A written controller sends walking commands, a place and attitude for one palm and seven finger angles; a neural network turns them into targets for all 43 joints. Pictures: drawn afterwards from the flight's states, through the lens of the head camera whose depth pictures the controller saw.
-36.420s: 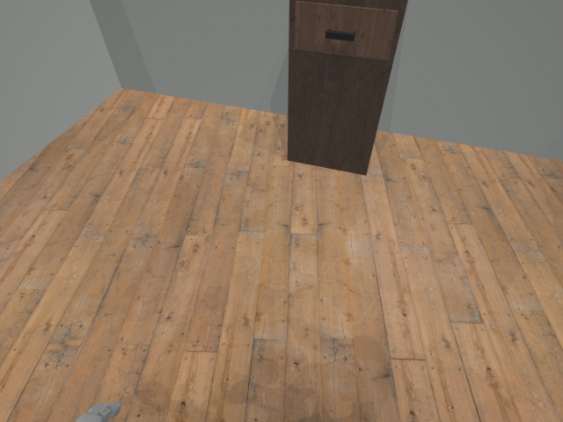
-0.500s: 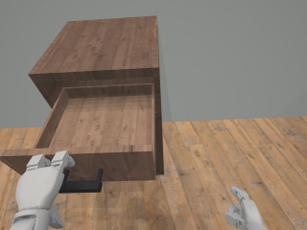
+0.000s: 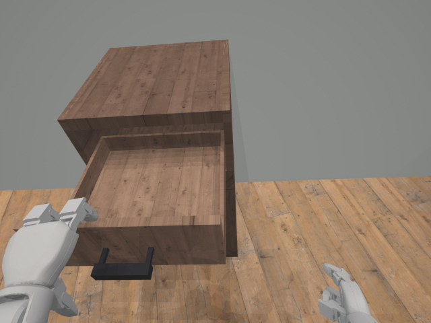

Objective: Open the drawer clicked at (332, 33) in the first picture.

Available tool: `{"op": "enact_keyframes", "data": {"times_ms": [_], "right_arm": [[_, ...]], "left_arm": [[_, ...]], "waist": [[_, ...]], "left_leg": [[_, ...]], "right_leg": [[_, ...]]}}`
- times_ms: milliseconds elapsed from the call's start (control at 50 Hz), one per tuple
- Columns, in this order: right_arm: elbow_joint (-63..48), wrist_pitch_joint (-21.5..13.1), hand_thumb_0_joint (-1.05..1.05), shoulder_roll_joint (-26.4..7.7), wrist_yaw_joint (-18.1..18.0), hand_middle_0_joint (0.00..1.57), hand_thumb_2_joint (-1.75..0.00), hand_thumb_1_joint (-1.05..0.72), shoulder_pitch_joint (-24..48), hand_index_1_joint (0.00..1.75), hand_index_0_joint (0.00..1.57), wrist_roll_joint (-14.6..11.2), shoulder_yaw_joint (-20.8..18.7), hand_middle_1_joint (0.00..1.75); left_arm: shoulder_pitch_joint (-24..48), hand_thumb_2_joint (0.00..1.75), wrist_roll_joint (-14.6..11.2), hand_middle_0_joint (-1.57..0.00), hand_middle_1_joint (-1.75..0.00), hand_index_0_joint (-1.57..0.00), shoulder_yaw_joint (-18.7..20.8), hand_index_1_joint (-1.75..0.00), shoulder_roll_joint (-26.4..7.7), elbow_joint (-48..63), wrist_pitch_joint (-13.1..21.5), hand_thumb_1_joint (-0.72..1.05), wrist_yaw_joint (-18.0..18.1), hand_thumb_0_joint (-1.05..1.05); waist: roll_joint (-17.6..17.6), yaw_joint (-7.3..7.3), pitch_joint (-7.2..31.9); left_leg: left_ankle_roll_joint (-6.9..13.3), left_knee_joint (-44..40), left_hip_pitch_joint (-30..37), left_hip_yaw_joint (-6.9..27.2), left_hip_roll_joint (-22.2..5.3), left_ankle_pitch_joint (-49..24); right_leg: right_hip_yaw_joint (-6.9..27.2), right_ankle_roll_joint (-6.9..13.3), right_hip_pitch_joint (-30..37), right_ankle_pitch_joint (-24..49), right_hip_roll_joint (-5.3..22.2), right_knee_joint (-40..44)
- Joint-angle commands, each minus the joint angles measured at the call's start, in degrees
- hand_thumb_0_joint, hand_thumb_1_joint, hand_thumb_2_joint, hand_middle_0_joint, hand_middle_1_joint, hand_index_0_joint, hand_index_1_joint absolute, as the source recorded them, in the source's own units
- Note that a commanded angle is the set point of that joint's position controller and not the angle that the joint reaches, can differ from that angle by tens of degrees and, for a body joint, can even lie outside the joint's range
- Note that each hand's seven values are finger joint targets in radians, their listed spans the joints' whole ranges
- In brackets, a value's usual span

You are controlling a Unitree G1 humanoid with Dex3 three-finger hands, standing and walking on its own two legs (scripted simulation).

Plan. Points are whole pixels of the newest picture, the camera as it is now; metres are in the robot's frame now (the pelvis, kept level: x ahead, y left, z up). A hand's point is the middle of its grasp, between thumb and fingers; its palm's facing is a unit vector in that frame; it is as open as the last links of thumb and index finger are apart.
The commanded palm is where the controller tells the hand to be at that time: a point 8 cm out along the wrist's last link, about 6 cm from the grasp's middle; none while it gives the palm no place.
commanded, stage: lift the hand off the handle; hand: left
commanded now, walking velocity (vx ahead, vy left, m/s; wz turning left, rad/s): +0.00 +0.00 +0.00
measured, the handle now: (125, 261) +0.23 +0.24 -0.04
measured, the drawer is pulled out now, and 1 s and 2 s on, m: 0.30 0.30 0.30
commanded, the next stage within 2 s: draw the hand back to the body in 0.22 s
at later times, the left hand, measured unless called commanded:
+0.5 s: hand (61, 257) +0.16 +0.27 +0.11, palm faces +0.08 -0.08 -0.99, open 13.9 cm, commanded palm +0.14 +0.27 +0.17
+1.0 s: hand (67, 254) +0.17 +0.25 +0.13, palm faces +0.21 -0.53 -0.82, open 13.8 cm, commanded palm +0.13 +0.28 +0.18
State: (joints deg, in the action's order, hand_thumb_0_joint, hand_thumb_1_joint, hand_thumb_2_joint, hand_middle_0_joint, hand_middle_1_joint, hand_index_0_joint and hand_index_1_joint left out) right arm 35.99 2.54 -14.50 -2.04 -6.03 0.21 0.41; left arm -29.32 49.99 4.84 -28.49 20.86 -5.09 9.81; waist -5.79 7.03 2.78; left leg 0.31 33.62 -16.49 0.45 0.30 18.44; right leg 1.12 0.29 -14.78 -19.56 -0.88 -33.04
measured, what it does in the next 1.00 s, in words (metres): stands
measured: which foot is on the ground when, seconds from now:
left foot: down 0.00-1.00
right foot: down 0.00-1.00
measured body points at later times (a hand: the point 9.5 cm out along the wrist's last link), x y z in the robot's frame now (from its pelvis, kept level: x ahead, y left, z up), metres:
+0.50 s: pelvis -0.01 +0.01 +0.01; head -0.01 -0.03 +0.46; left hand +0.16 +0.27 +0.17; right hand +0.22 -0.18 -0.09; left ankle -0.01 +0.12 -0.73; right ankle -0.02 -0.12 -0.73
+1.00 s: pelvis -0.01 +0.00 +0.01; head +0.00 -0.03 +0.46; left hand +0.15 +0.28 +0.17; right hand +0.22 -0.20 -0.08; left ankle -0.01 +0.12 -0.73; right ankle -0.02 -0.12 -0.73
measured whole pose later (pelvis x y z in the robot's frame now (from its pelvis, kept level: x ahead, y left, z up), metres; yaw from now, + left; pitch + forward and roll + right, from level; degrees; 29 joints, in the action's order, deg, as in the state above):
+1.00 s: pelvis -0.01 +0.00 +0.01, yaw +0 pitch -2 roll -1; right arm 33.9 -1.5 -14.2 -2.5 -6.2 -0.5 0.6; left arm -30.8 21.0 10.7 -25.1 26.0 0.7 5.7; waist -6.0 6.2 -1.9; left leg 0.6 28.6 -10.9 0.9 0.2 15.7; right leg 0.7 0.1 -8.3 -16.0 -0.9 -26.2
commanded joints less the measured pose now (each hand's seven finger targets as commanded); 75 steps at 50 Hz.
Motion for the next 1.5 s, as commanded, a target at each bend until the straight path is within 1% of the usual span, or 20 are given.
{"op": "enact_keyframes", "data": {"times_ms": [0, 60, 220, 440, 460, 540, 660, 740, 900, 920, 940, 960, 980, 1020, 1040, 1060, 1160, 1260, 1380, 1480], "right_arm": [[-10.32, -3.04, 0.00, -4.51, -0.47, 0.20, -0.90, -0.90, 8.99, 0.30, 0.20, 0.08, -1.41, 0.30], [-10.67, -3.04, 0.00, -4.89, -0.55, 0.20, -0.90, -0.90, 9.93, 0.30, 0.20, -0.23, -1.15, 0.30], [-10.53, -2.36, 0.00, -4.94, 0.39, 0.20, -0.90, -0.90, 9.62, 0.30, 0.20, -0.37, -1.04, 0.30], [-10.02, -3.77, 0.00, -4.29, 0.19, 0.20, -0.90, -0.90, 9.02, 0.30, 0.20, 0.28, -1.15, 0.30], [-10.24, -4.08, 0.00, -4.26, 0.32, 0.20, -0.90, -0.90, 10.55, 0.30, 0.20, -0.21, -0.87, 0.30], [-9.76, -3.34, 0.00, -4.30, 0.32, 0.20, -0.90, -0.90, 9.89, 0.30, 0.20, -0.26, -1.09, 0.30], [-10.95, -3.70, 0.00, -4.56, 0.58, 0.20, -0.90, -0.90, 11.72, 0.30, 0.20, -1.08, -0.76, 0.30], [-10.89, -3.56, 0.00, -4.97, 0.40, 0.20, -0.90, -0.90, 9.82, 0.30, 0.20, -0.59, -1.05, 0.30], [-10.91, -3.97, 0.00, -4.73, 0.28, 0.20, -0.90, -0.90, 8.97, 0.30, 0.20, -0.52, -1.48, 0.30], [-13.97, -7.21, 0.00, -1.22, -0.89, 0.20, -0.90, -0.90, 3.72, 0.30, 0.20, -0.84, -1.25, 0.30], [-12.84, -9.27, 0.00, -2.79, -1.82, 0.20, -0.90, -0.90, 3.89, 0.30, 0.20, -0.68, -0.94, 0.30], [-12.40, -10.47, 0.00, -2.45, -2.23, 0.20, -0.90, -0.90, 4.96, 0.30, 0.20, -0.61, -0.54, 0.30], [-12.24, -10.62, 0.00, -3.08, -3.16, 0.20, -0.90, -0.90, 3.01, 0.30, 0.20, -0.34, -0.81, 0.30], [-12.06, -12.45, 0.00, -3.25, -4.03, 0.20, -0.90, -0.90, 2.87, 0.30, 0.20, 0.24, -0.79, 0.30], [-12.10, -13.34, 0.00, -2.70, -4.09, 0.20, -0.90, -0.90, 2.80, 0.30, 0.20, 0.33, -0.60, 0.30], [-11.22, -13.96, 0.00, -2.65, -4.10, 0.20, -0.90, -0.90, 3.16, 0.30, 0.20, 0.44, -0.42, 0.30], [-9.70, -14.91, 0.00, -2.42, -2.99, 0.20, -0.90, -0.90, 2.76, 0.30, 0.20, 0.31, -0.56, 0.30], [-9.27, -13.72, 0.00, -2.52, -2.47, 0.20, -0.90, -0.90, 3.33, 0.30, 0.20, 0.10, -1.64, 0.30], [-9.40, -13.78, 0.00, -2.66, -2.42, 0.20, -0.90, -0.90, 3.06, 0.30, 0.20, 0.05, -2.07, 0.30], [-8.95, -13.47, 0.00, -2.56, -2.76, 0.20, -0.90, -0.90, 3.07, 0.30, 0.20, -0.18, -2.45, 0.30]], "left_arm": [[3.72, 0.30, -0.03, -0.30, -1.20, -0.30, 8.37, -1.20, -11.17, 13.88, 1.01, -0.50, 0.55, 0.00], [3.55, 0.30, -0.78, -0.30, -1.20, -0.30, 10.70, -1.20, -13.14, 14.97, 0.83, -0.50, -0.19, 0.00], [2.61, 0.30, -1.12, -0.30, -1.20, -0.30, 8.61, -1.20, -11.09, 12.93, -0.30, -0.50, -3.00, 0.00], [9.24, 0.30, 1.29, -0.30, -1.20, -0.30, 7.63, -1.20, -11.04, 15.52, 3.16, -0.50, -1.30, 0.00], [8.26, 0.30, 0.81, -0.30, -1.20, -0.30, 8.38, -1.20, -10.94, 15.40, 2.72, -0.50, -1.19, 0.00], [7.07, 0.30, 0.56, -0.30, -1.20, -0.30, 9.04, -1.20, -11.63, 12.29, 1.16, -0.50, -1.49, 0.00], [5.08, 0.30, -1.46, -0.30, -1.20, -0.30, 9.35, -1.20, -11.75, 14.01, -0.14, -0.50, -3.01, 0.00], [4.19, 0.30, -1.10, -0.30, -1.20, -0.30, 10.08, -1.20, -13.16, 15.87, 1.25, -0.50, -3.29, 0.00], [1.99, 0.30, -2.11, -0.30, -1.20, -0.30, 12.49, -1.20, -13.43, 16.44, 3.74, -0.50, -1.95, 0.00], [4.92, 0.32, -43.79, -0.30, -1.18, -0.30, 8.35, -1.18, 8.13, 14.72, 7.33, -0.47, -2.88, 0.00], [3.59, 0.33, -45.47, -0.29, -1.15, -0.29, 10.94, -1.15, 2.34, 13.82, 9.58, -0.43, -2.52, 0.00], [2.73, 0.34, -45.64, -0.29, -1.13, -0.29, 11.80, -1.13, 1.98, 12.64, 10.45, -0.40, -2.36, 0.00], [3.46, 0.36, -48.47, -0.29, -1.11, -0.29, 14.91, -1.11, -0.23, 15.37, 11.85, -0.36, -1.93, 0.00], [5.34, 0.39, -49.81, -0.29, -1.07, -0.29, 18.20, -1.07, -3.30, 20.42, 13.77, -0.29, -0.94, 0.00], [4.63, 0.40, -50.21, -0.28, -1.04, -0.28, 17.22, -1.04, -2.35, 22.31, 14.41, -0.26, -0.93, 0.00], [3.83, 0.42, -50.53, -0.28, -1.02, -0.28, 18.15, -1.02, -2.91, 22.10, 14.32, -0.22, -0.77, 0.00], [1.38, 0.50, -51.50, -0.27, -0.91, -0.27, 16.79, -0.91, 0.32, 19.71, 14.41, -0.05, -1.80, 0.00], [-1.62, 0.57, -52.68, -0.25, -0.80, -0.25, 17.03, -0.80, 1.63, 16.35, 14.38, 0.13, -3.09, 0.00], [-1.76, 0.66, -52.48, -0.24, -0.66, -0.24, 18.25, -0.66, 0.03, 20.46, 15.60, 0.34, -2.82, 0.00], [-1.50, 0.74, -52.72, -0.23, -0.55, -0.23, 18.51, -0.55, 0.26, 18.59, 14.96, 0.51, -2.58, 0.00]], "waist": [[2.39, -0.04, 6.34], [2.44, 0.09, 5.90], [4.50, 0.33, 3.41], [0.82, 0.03, 4.60], [-0.76, 0.29, 4.73], [3.43, 0.76, 4.19], [2.27, 0.61, 4.64], [4.06, 0.47, 5.10], [1.47, 0.16, 4.08], [4.51, -6.32, -0.78], [7.47, -5.11, 0.10], [6.02, -4.68, -1.26], [7.89, -4.06, 1.50], [5.31, -3.20, 4.49], [4.34, -3.18, 4.70], [-0.11, -2.88, 3.47], [-2.45, -3.15, -1.52], [5.29, -3.35, -0.18], [1.72, -3.50, 5.05], [5.25, -4.06, 2.98]], "left_leg": [[0.66, -4.43, 7.56, -0.77, -0.05, -17.35], [0.40, -5.14, 8.25, -0.46, -0.18, -17.63], [0.21, -8.03, 7.80, -0.61, -0.36, -17.49], [0.00, -8.39, 10.29, -0.08, -0.75, -15.66], [-0.29, -8.63, 10.32, 0.36, -0.86, -14.96], [-0.04, -9.21, 9.04, -0.05, -0.57, -15.46], [-0.08, -9.28, 9.41, -0.01, -0.80, -16.03], [0.28, -8.56, 9.53, -0.41, -0.62, -16.48], [0.01, -7.28, 9.91, -0.45, -0.80, -16.14], [1.64, -8.23, 14.70, -1.25, -2.64, -12.52], [1.29, -9.41, 13.71, -0.08, -3.26, -11.49], [0.97, -9.64, 13.47, 0.01, -3.06, -10.17], [1.00, -10.03, 14.13, -0.59, -2.72, -11.46], [0.81, -10.10, 14.42, -1.23, -2.13, -13.89], [0.61, -10.36, 14.40, -1.08, -2.31, -15.48], [0.25, -10.46, 13.68, -1.32, -2.15, -16.00], [-0.48, -11.02, 11.39, -1.41, -2.44, -20.15], [0.05, -10.61, 11.52, -1.90, -2.95, -21.36], [0.23, -9.94, 13.65, -2.56, -2.41, -22.62], [0.50, -9.37, 12.84, -2.88, -2.29, -21.77]], "right_leg": [[-1.12, 0.60, 1.36, 17.38, 0.42, 7.02], [-0.41, 0.73, 2.48, 17.75, 0.27, 8.22], [-2.22, 0.46, 3.60, 15.93, 0.16, 9.55], [-2.53, 1.12, 1.00, 10.25, -0.11, 11.04], [-1.73, 1.57, 1.76, 9.70, -0.47, 11.19], [-2.15, 1.13, 2.92, 11.31, -0.05, 11.10], [-1.55, 1.20, 4.31, 13.08, -0.17, 11.18], [-1.87, 0.80, 3.52, 13.96, 0.29, 11.21], [-1.62, 0.94, 1.43, 13.26, 0.43, 11.20], [-3.63, 1.22, 2.25, 12.36, -0.64, 12.11], [-3.59, 0.97, 3.27, 10.15, -0.13, 11.19], [-3.16, 1.04, 2.50, 8.44, -0.43, 11.79], [-3.78, 0.75, 4.41, 10.03, 0.12, 12.84], [-3.16, 0.64, 7.06, 13.47, 0.94, 12.63], [-3.00, 0.60, 7.38, 14.76, 1.46, 12.06], [-2.65, 0.87, 7.41, 15.07, 1.49, 12.51], [-3.14, 1.15, 7.28, 18.98, 1.48, 13.08], [-2.97, 0.49, 7.94, 22.03, 1.22, 13.37], [-2.92, 0.33, 8.90, 23.73, 1.62, 12.82], [-2.68, -0.14, 7.59, 24.98, 1.61, 13.24]]}}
